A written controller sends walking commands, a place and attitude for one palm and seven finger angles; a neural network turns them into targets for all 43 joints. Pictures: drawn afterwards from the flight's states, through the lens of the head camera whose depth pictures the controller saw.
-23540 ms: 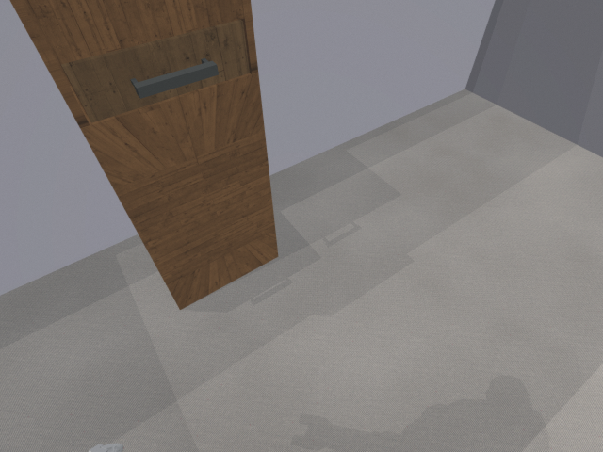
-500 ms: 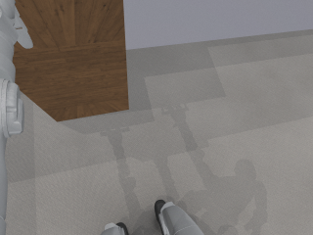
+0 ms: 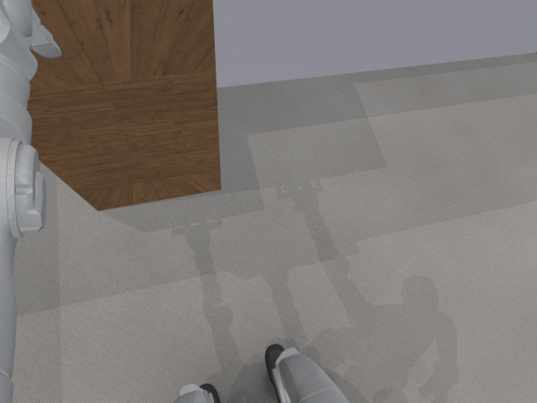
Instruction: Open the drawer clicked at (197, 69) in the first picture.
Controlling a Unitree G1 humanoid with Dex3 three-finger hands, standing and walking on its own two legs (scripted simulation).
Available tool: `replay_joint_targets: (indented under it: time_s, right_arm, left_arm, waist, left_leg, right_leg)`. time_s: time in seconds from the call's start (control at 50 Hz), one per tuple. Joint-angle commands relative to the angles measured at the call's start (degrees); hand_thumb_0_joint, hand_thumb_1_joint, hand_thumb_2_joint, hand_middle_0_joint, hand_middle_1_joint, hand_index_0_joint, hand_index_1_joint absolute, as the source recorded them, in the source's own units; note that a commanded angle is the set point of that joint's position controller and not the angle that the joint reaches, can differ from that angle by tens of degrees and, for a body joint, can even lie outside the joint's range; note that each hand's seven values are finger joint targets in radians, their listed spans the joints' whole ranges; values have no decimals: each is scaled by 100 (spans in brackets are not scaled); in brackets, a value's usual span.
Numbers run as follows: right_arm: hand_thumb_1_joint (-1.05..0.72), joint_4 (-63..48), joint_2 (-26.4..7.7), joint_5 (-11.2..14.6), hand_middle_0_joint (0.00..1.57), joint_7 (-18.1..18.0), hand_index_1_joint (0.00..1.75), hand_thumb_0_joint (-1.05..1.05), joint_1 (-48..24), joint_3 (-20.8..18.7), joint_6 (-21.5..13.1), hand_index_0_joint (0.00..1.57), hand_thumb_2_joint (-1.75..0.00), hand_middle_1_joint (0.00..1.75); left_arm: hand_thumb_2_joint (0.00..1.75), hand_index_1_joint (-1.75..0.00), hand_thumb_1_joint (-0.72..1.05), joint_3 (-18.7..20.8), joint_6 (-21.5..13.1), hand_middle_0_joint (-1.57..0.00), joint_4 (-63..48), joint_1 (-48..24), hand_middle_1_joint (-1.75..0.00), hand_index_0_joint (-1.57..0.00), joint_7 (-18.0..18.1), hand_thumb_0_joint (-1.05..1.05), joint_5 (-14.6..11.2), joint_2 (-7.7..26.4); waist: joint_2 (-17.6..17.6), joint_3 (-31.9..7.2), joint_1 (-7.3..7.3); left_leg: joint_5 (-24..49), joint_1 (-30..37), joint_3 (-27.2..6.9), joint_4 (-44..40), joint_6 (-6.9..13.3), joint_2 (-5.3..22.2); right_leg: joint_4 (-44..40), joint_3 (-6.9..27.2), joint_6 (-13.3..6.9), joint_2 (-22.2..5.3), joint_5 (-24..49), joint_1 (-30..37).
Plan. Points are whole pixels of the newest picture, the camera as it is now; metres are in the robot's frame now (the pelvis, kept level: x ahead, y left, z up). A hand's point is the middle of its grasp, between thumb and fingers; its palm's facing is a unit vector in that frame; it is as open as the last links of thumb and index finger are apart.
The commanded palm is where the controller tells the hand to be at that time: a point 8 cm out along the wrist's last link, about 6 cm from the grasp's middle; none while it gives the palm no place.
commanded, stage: close the thumb around the handle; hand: left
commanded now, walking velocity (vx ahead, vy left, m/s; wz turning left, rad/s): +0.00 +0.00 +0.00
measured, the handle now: out of the picture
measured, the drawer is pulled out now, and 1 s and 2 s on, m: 0.00 0.00 0.01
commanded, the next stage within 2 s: pull the drawer open in 0.38 s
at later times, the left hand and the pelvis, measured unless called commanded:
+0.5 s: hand (26, 5) +0.63 +0.16 +0.12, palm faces -0.09 -0.04 -1.00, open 5.6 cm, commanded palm +0.63 +0.14 +0.16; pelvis +0.00 +0.00 +0.00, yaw +0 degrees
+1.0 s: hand (26, 5) +0.63 +0.16 +0.12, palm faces -0.12 -0.04 -0.99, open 5.8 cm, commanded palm +0.64 +0.15 +0.16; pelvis +0.02 -0.01 +0.01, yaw +0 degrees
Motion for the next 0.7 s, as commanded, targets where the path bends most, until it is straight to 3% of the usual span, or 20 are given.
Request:
replay_joint_targets:
  time_s: [0.0,0.04,0.08,0.1,0.16,0.24,0.26,0.28,0.34,0.44,0.48,0.52,0.6,0.62,0.68]
  right_arm:
    - [-90,91,-1126,9,20,-105,30,0,1681,-370,64,20,-90,30]
    - [-90,86,-1147,22,20,-114,30,0,1663,-377,61,20,-90,30]
    - [-90,93,-1148,15,20,-119,30,0,1694,-365,64,20,-90,30]
    - [-90,71,-1135,8,20,-114,30,0,1697,-375,64,20,-90,30]
    - [-90,82,-1125,15,20,-101,30,0,1694,-384,54,20,-90,30]
    - [-90,92,-1167,29,20,-112,30,0,1680,-370,59,20,-90,30]
    - [-90,90,-1149,25,20,-128,30,0,1712,-346,64,20,-90,30]
    - [-90,78,-1136,32,20,-114,30,0,1705,-358,60,20,-90,30]
    - [-90,70,-1151,24,20,-121,30,0,1711,-388,58,20,-90,30]
    - [-90,132,-1149,33,20,-91,30,0,1721,-383,35,20,-90,30]
    - [-90,120,-1132,21,20,-89,30,0,1772,-397,44,20,-90,30]
    - [-90,109,-1104,5,20,-64,30,0,1745,-419,45,20,-90,30]
    - [-90,84,-1092,26,20,-51,30,0,1698,-447,72,20,-90,30]
    - [-90,92,-1079,22,20,-33,30,0,1683,-461,62,20,-90,30]
    - [-90,97,-1066,5,20,21,30,0,1663,-516,55,20,-90,30]
  left_arm:
    - [71,-130,45,94,18,-37,-1014,-2827,-130,-37,187,0,67,1038]
    - [76,-131,56,142,10,-38,-959,-2772,-131,-38,181,0,78,1075]
    - [80,-133,68,164,5,-38,-984,-2829,-133,-38,187,0,72,1154]
    - [83,-133,73,143,-19,-39,-1118,-2904,-133,-39,185,0,63,1130]
    - [90,-135,90,76,-12,-40,-1025,-2818,-135,-40,173,0,75,1002]
    - [90,-135,90,152,25,-40,-882,-2792,-135,-40,175,0,56,1097]
    - [90,-135,90,107,12,-40,-944,-2893,-135,-40,180,0,81,1141]
    - [90,-135,90,42,35,-40,-913,-2852,-135,-40,174,0,68,996]
    - [90,-135,90,132,-8,-40,-1085,-2942,-135,-40,156,0,12,1067]
    - [90,-135,90,-59,-7,-40,-1030,-3043,-135,-40,131,0,-34,777]
    - [90,-135,90,25,-34,-40,-1136,-2940,-135,-40,131,0,-29,881]
    - [90,-135,90,-23,-32,-40,-1253,-2875,-135,-40,128,0,-46,740]
    - [90,-135,90,98,-25,-40,-1357,-2485,-135,-40,115,0,-71,811]
    - [90,-135,90,-27,-21,-40,-1451,-2503,-135,-40,109,0,-84,622]
    - [90,-135,90,83,-30,-40,-1670,-2128,-135,-40,93,0,-143,583]
  waist:
    - [715,-3188,-213]
    - [583,-3190,-224]
    - [709,-3183,-219]
    - [744,-3315,-201]
    - [757,-3238,-215]
    - [562,-3100,-260]
    - [704,-3175,-255]
    - [707,-3159,-248]
    - [734,-3307,-257]
    - [814,-3146,-306]
    - [843,-3376,-244]
    - [935,-3348,-199]
    - [784,-3404,-51]
    - [806,-3393,-50]
    - [906,-3516,124]
  left_leg:
    - [3924,1975,-109,-9,189,-89]
    - [3965,1950,-111,3,197,-86]
    - [4020,1980,-115,9,192,-67]
    - [4045,2024,-116,22,190,-81]
    - [4148,2101,-137,41,178,-60]
    - [3917,1938,-110,15,202,-67]
    - [3993,1964,-134,8,194,-55]
    - [3983,1995,-138,18,194,-72]
    - [4146,2130,-147,44,195,-58]
    - [4130,2262,-204,18,190,-28]
    - [4264,2318,-220,38,182,-42]
    - [4360,2419,-211,17,161,-32]
    - [4334,2402,-190,-45,151,-63]
    - [4452,2485,-209,-63,145,-50]
    - [4957,2754,-203,-36,117,-42]
  right_leg:
    - [-22,-37,-162,203,2731,1954]
    - [-20,-39,-163,204,2758,1962]
    - [-7,-40,-152,197,2747,1903]
    - [16,-24,-156,207,2779,1975]
    - [2,-51,-154,215,2720,1827]
    - [-11,-57,-153,215,2643,1844]
    - [15,-51,-142,193,2668,1850]
    - [4,-56,-152,214,2628,1796]
    - [15,-52,-150,206,2680,1814]
    - [-16,-95,-147,231,2464,1556]
    - [8,-76,-151,228,2589,1706]
    - [-8,-90,-160,234,2609,1687]
    - [-44,-88,-172,239,2676,1899]
    - [-50,-101,-171,248,2705,1864]
    - [-55,-107,-178,271,2930,1937]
